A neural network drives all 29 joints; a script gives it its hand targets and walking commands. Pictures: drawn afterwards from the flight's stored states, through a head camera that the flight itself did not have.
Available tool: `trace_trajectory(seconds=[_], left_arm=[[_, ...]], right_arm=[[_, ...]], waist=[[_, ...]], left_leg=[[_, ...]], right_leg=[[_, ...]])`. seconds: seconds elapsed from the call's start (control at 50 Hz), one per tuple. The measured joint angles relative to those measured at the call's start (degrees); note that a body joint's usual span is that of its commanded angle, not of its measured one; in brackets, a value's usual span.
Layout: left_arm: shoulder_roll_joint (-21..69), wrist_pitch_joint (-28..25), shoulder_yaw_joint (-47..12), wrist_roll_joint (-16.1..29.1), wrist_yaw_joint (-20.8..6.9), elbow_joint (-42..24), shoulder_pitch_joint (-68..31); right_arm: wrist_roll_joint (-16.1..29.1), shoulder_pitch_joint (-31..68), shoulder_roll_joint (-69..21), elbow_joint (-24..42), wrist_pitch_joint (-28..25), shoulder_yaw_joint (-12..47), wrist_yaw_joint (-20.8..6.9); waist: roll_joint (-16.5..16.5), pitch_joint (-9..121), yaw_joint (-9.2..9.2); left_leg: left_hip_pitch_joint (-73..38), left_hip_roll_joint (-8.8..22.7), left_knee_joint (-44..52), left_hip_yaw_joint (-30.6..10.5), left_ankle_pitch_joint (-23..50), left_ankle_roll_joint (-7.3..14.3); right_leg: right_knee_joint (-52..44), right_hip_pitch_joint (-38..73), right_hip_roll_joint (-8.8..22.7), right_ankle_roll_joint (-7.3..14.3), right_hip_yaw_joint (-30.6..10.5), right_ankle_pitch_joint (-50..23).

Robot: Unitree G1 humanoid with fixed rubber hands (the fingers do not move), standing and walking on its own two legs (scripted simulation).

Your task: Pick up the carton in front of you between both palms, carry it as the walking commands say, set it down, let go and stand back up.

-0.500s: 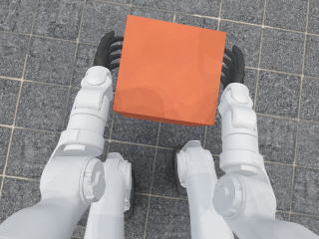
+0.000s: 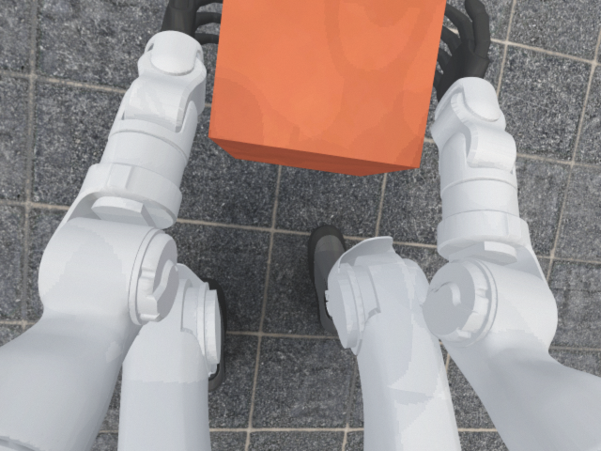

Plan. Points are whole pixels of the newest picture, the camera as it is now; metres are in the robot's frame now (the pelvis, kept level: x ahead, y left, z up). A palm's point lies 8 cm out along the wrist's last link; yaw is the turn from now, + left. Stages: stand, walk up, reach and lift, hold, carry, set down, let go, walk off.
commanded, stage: set down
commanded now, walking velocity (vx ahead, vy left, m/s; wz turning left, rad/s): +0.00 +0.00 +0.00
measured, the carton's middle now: (315, 84) +0.51 -0.10 -0.23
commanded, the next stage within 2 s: none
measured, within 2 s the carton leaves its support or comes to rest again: rests again in 1.14 s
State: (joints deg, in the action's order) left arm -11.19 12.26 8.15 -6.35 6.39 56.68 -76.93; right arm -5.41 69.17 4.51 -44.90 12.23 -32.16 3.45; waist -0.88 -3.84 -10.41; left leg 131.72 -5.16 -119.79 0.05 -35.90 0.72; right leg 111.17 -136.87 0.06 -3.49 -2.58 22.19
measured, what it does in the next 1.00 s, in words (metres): stands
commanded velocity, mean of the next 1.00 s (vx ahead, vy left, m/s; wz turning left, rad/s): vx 0.00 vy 0.00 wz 0.00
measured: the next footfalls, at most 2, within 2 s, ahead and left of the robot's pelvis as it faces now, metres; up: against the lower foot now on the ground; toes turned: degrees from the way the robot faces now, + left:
none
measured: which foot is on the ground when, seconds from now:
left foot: down 0.00-1.00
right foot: down 0.00-1.00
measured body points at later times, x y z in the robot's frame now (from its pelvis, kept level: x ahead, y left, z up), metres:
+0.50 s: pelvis +0.00 +0.00 -0.02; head +0.35 +0.01 +0.26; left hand +0.55 +0.05 -0.20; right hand +0.49 -0.25 -0.17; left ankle +0.08 +0.10 -0.37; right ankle +0.15 -0.14 -0.37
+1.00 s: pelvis +0.00 +0.00 -0.03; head +0.36 +0.02 +0.24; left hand +0.55 +0.05 -0.21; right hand +0.49 -0.26 -0.19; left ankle +0.08 +0.10 -0.37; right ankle +0.15 -0.14 -0.37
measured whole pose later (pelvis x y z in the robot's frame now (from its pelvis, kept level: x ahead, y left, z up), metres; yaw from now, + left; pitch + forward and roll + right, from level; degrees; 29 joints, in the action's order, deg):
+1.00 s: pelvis +0.00 +0.00 -0.03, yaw -1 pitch +41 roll -3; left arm -11.3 8.1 7.7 -9.1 1.0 64.8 -82.9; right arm -2.3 74.6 13.4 -62.1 5.4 -32.4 -0.5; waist 1.3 -12.8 -8.6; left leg 130.9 -6.0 -127.0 -1.1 -37.2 0.6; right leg 117.3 -135.4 0.0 -4.0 -1.7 23.2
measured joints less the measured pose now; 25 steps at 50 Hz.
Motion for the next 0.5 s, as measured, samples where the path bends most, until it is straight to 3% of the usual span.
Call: trace_trajectory(seconds=[0.16, 0.5], left_arm=[[0.02, 0.02, -1.43, 0.26, 0.54, 0.27, 0.45], [-1.80, -1.64, -2.06, 0.48, -0.47, 7.10, -3.12]], right_arm=[[3.12, -0.38, 1.83, -2.70, -1.22, 1.50, -1.34], [1.55, 3.61, 3.97, -10.42, -2.82, 1.69, -2.54]], waist=[[0.88, -0.46, -0.29], [0.88, -3.50, -0.45]], left_leg=[[0.85, 0.23, -2.34, 0.32, -1.12, 0.48], [1.02, -0.96, -4.16, -0.39, 0.01, -0.11]], right_leg=[[2.01, -0.94, -0.76, -0.89, -0.47, 0.72], [3.83, -0.45, 0.12, -0.45, 0.07, 0.30]])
